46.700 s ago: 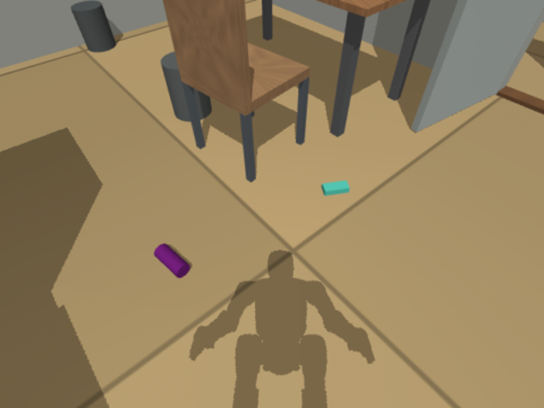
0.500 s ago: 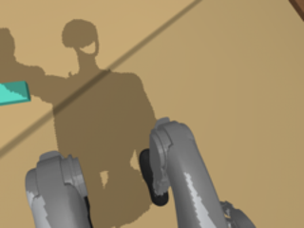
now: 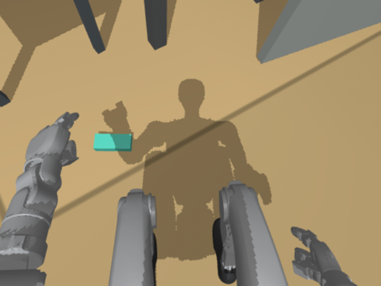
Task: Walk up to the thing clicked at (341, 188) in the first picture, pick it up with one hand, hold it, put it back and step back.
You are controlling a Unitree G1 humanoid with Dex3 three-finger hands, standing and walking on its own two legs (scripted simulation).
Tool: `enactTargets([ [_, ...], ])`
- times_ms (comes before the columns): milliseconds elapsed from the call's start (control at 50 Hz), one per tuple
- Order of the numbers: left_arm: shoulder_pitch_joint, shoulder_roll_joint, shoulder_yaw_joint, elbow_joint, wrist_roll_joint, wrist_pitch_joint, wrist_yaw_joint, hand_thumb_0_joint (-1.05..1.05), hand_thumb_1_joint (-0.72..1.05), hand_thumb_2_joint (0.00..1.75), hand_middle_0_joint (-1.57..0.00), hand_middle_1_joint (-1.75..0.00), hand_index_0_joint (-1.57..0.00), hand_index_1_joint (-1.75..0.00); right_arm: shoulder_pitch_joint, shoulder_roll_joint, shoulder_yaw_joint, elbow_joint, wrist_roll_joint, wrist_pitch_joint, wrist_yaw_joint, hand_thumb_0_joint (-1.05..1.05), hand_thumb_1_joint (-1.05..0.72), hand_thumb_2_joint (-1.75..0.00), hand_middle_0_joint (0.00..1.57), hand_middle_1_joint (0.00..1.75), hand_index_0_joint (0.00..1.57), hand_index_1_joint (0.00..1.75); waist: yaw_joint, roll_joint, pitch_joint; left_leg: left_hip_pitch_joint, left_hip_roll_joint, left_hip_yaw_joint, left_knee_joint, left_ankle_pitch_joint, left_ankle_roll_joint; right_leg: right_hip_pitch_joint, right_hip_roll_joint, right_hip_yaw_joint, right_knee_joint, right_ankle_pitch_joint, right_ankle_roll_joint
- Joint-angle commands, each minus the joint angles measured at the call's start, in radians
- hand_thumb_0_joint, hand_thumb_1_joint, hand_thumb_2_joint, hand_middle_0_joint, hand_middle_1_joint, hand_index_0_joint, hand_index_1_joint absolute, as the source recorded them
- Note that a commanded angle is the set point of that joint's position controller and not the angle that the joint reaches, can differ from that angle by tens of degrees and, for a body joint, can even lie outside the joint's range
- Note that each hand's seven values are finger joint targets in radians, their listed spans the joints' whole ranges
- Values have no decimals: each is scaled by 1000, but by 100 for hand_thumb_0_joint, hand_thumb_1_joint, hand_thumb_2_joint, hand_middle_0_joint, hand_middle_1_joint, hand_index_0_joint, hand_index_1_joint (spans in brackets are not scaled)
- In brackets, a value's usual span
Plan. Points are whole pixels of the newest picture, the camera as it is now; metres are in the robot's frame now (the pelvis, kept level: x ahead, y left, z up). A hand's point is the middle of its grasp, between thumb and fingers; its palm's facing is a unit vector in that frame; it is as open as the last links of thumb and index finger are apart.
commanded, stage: home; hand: left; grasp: from above
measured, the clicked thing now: (113, 142) +0.52 +0.25 -0.44
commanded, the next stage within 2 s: none
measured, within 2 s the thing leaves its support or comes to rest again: neither
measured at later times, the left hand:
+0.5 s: hand (54, 202) +0.27 +0.19 +0.09, palm faces +0.05 -0.95 -0.31, open 7.4 cm
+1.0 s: hand out of the picture +0.22 +0.18 +0.22, palm faces +0.14 -0.97 -0.20, open 7.4 cm
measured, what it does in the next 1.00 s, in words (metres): rises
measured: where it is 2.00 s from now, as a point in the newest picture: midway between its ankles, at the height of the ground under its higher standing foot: (186, 268)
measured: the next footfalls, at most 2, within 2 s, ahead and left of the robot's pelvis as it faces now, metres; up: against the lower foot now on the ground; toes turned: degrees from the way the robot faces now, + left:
none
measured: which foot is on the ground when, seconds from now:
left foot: down 0.00-1.00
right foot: down 0.00-1.00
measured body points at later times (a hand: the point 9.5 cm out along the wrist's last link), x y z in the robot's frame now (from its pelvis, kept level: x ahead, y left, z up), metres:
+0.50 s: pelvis +0.04 -0.01 +0.18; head +0.13 +0.01 +0.62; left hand +0.27 +0.24 +0.11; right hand +0.22 -0.24 +0.09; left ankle +0.07 +0.12 -0.42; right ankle +0.10 -0.15 -0.42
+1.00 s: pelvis +0.08 -0.01 +0.26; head +0.09 -0.01 +0.71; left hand +0.21 +0.23 +0.24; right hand +0.27 -0.24 +0.21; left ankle +0.07 +0.12 -0.42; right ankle +0.10 -0.15 -0.42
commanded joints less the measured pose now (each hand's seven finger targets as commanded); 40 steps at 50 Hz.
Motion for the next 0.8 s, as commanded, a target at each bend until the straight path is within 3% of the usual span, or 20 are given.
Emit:
enactTargets([
  [0,-130,145,71,-272,-108,13,39,0,90,90,-20,-30,-20,-30,96,-161,-58,-85,19,-47,-40,0,-90,-90,20,30,20,30,-22,141,-553,584,11,2,-405,128,19,390,27,-55,-273,150,-83],
  [80,-12,52,42,-340,-208,64,43,0,90,90,-20,-30,-20,-30,42,-137,-50,-113,29,-79,-70,0,-90,-90,20,30,20,30,-22,115,-485,643,12,7,-501,76,20,480,27,-43,-375,105,-80],
  [100,1,67,60,-368,-238,79,46,0,90,90,-20,-30,-20,-30,30,-133,-45,-122,31,-86,-77,0,-90,-90,20,30,20,30,-15,102,-493,660,10,8,-519,59,22,513,27,-38,-404,91,-78],
  [160,117,16,46,-425,-321,120,50,0,90,90,-20,-30,-20,-30,2,-112,-35,-151,37,-106,-99,0,-90,-90,20,30,20,30,-14,77,-453,702,7,22,-580,37,25,610,30,-20,-496,62,-76],
  [240,228,-10,60,-512,-431,167,64,0,90,90,-20,-30,-20,-30,-16,-83,-17,-170,41,-133,-127,0,-90,-90,20,30,20,30,-13,54,-412,774,8,38,-661,43,30,743,32,3,-609,56,-72],
  [260,254,-6,74,-551,-455,178,68,0,90,90,-20,-30,-20,-30,-18,-83,-15,-181,44,-139,-135,0,-90,-90,20,30,20,30,-1,61,-414,815,8,33,-688,48,28,766,33,5,-630,60,-72],
  [280,276,-33,54,-556,-470,188,67,0,90,90,-20,-30,-20,-30,-15,-78,-10,-177,45,-146,-141,0,-90,-90,20,30,20,30,-10,72,-391,848,13,24,-716,70,23,773,31,3,-640,80,-72],
  [420,470,-121,67,-651,-585,261,80,0,90,90,-20,-30,-20,-30,42,-47,18,-180,46,-186,-199,0,-90,-90,20,30,20,30,2,46,-310,1035,21,11,-876,192,17,976,36,-1,-804,193,-69],
  [520,623,-164,76,-725,-642,303,70,0,90,90,-20,-30,-20,-30,73,-39,29,-195,43,-221,-236,0,-90,-90,20,30,20,30,20,38,-238,1147,21,13,-986,261,10,1113,42,-12,-916,249,-65],
  [580,732,-183,77,-776,-663,327,63,0,90,90,-20,-30,-20,-30,98,-31,32,-212,40,-237,-252,0,-90,-90,20,30,20,30,33,38,-217,1223,16,35,-1033,358,8,1205,47,-23,-981,325,-63],
  [600,756,-196,67,-786,-668,334,59,0,90,90,-20,-30,-20,-30,104,-28,32,-216,38,-241,-256,0,-90,-90,20,30,20,30,26,21,-190,1234,14,43,-1049,361,10,1229,50,-22,-1007,329,-62],
  [700,866,-204,58,-885,-667,355,45,0,90,90,-20,-30,-20,-30,113,-21,28,-235,32,-268,-273,0,-90,-90,20,30,20,30,34,17,-130,1303,9,59,-1113,416,11,1305,56,-33,-1089,371,-59],
  [780,903,-215,43,-924,-661,364,28,0,90,90,-20,-30,-20,-30,105,-22,26,-243,26,-287,-277,0,-90,-90,20,30,20,30,36,-10,-50,1319,7,58,-1162,372,17,1316,58,-44,-1137,328,-56],
])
